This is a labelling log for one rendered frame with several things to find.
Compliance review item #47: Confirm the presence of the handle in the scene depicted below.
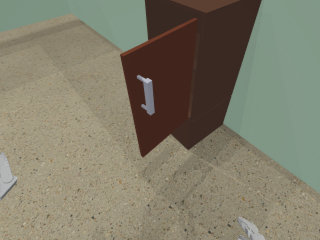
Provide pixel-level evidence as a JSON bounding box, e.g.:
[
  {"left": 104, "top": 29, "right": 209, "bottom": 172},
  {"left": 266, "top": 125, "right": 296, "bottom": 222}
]
[{"left": 137, "top": 75, "right": 155, "bottom": 115}]

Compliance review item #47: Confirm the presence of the cupboard door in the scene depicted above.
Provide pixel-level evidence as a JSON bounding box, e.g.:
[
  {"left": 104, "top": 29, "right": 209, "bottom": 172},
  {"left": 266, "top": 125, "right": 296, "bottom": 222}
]
[{"left": 120, "top": 18, "right": 198, "bottom": 157}]

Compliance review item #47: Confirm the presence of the right robot hand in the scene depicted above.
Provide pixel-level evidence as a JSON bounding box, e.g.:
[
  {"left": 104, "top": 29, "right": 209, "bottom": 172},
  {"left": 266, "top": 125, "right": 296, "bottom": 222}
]
[{"left": 237, "top": 217, "right": 266, "bottom": 240}]

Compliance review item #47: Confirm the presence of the left robot hand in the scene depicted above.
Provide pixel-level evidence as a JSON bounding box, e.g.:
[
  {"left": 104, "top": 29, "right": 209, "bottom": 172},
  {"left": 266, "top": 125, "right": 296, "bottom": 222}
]
[{"left": 0, "top": 152, "right": 18, "bottom": 201}]

